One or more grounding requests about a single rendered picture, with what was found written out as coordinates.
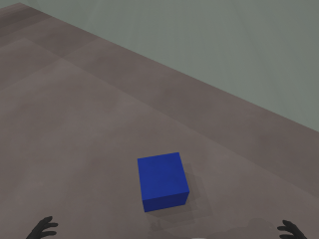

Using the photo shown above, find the right robot hand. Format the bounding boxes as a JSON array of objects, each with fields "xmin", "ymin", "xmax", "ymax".
[{"xmin": 277, "ymin": 220, "xmax": 307, "ymax": 239}]

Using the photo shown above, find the left robot hand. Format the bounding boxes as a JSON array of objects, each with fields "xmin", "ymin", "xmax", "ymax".
[{"xmin": 26, "ymin": 216, "xmax": 59, "ymax": 239}]

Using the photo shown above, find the carton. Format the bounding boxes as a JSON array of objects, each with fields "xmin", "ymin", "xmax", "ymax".
[{"xmin": 138, "ymin": 152, "xmax": 189, "ymax": 212}]

